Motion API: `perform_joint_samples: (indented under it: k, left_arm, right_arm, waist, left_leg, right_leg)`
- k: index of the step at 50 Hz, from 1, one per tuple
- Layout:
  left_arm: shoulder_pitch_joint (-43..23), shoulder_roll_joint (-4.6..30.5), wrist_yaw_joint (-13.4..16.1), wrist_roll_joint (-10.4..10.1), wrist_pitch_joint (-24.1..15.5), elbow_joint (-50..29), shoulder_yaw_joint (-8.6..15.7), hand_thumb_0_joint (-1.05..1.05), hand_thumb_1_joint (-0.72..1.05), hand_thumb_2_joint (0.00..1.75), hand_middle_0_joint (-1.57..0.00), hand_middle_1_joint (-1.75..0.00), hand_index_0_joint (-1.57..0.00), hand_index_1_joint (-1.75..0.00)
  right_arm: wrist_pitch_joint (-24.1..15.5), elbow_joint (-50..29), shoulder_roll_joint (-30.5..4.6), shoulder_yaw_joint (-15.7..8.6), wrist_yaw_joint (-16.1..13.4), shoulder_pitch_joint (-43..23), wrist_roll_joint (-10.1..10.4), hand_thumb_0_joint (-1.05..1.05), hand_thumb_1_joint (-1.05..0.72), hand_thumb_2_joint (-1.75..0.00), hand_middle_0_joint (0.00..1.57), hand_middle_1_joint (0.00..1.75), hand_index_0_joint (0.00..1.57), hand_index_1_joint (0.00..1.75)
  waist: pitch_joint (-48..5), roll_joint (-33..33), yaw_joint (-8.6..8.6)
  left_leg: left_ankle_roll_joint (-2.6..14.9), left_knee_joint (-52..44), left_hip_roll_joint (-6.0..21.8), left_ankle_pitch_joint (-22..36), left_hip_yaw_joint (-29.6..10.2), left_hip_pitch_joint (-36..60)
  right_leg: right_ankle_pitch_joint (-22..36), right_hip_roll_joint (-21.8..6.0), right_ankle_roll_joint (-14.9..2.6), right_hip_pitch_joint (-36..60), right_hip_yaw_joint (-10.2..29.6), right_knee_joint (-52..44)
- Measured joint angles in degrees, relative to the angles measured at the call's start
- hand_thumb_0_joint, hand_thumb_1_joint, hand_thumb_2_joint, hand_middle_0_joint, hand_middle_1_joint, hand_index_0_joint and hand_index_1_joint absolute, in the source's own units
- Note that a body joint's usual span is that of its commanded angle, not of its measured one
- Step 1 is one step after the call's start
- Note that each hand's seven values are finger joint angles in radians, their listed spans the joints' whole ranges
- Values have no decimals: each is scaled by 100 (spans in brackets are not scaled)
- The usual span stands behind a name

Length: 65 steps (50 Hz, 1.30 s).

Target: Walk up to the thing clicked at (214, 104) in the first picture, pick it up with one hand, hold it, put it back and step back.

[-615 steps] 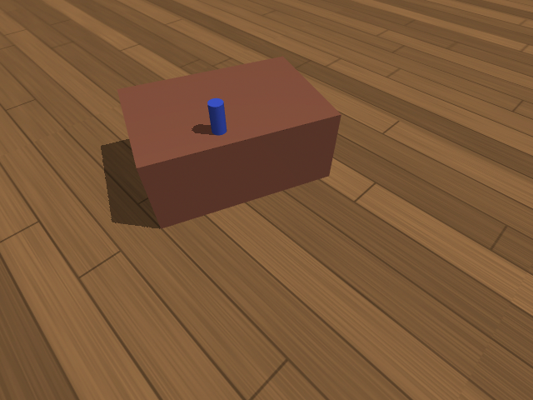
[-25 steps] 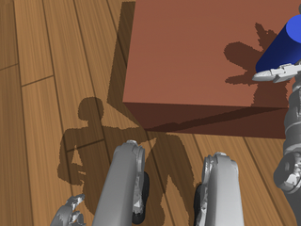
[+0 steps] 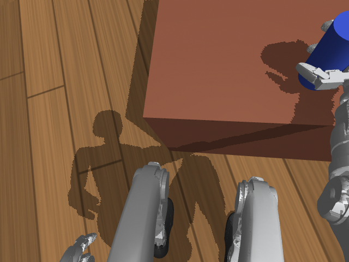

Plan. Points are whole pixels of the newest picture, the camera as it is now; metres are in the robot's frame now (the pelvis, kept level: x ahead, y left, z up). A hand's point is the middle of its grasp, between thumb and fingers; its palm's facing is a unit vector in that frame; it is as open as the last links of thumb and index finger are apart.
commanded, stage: settle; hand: right
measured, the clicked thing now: (332, 55) +0.54 -0.22 +0.02
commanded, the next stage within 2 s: lift in 1.24 s
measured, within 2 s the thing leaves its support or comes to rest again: leaves its support in 0.22 s
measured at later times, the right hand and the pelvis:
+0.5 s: hand (343, 38) +0.53 -0.21 +0.07, palm faces +0.15 +0.99 -0.02, open 9.1 cm; pelvis +0.01 +0.00 +0.04, yaw +0 degrees
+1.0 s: hand out of the picture +0.54 -0.22 +0.12, palm faces +0.15 +0.99 -0.01, open 9.1 cm; pelvis +0.02 +0.00 +0.09, yaw +0 degrees
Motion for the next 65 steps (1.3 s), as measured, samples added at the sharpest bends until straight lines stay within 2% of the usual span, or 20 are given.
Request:
perform_joint_samples:
  k: [7,19,28,51,65]
  left_arm:
    - [-35,-6,12,-12,0,7,17,0,91,89,-20,-29,-20,-30]
    - [-122,-73,95,-79,23,10,81,0,91,89,-20,-30,-20,-30]
    - [-53,-100,138,-136,0,-15,82,0,91,90,-20,-30,-20,-30]
    - [107,-177,137,-102,-22,68,67,0,91,90,-20,-30,-20,-30]
    - [119,-187,122,-103,-57,80,64,0,91,89,-19,-30,-20,-30]
  right_arm:
    - [-3,-122,99,19,-28,112,31,-2,23,-106,80,97,76,97]
    - [258,-488,203,111,-144,203,31,-2,24,-108,81,97,77,97]
    - [398,-417,199,189,-139,244,100,-2,25,-108,81,97,78,97]
    - [261,-324,231,201,-164,421,111,-2,24,-108,81,98,77,98]
    - [166,-306,309,229,-120,541,183,-2,24,-107,81,98,77,98]
  waist:
    - [-18,6,-31]
    - [-56,0,-100]
    - [-115,-9,-110]
    - [-90,4,-69]
    - [-70,-11,-113]
  left_leg:
    - [16,-14,-4,-19,14,34]
    - [34,-352,-13,-2,24,400]
    - [36,-897,-47,65,45,948]
    - [-3,-1733,-91,179,74,1825]
    - [9,-2055,-104,228,88,2170]
  right_leg:
    - [-17,-3,16,41,14,-23]
    - [8,-18,36,425,-5,-384]
    - [63,-58,32,979,-27,-922]
    - [144,-101,2,1829,-56,-1702]
    - [198,-111,14,2176,-61,-2031]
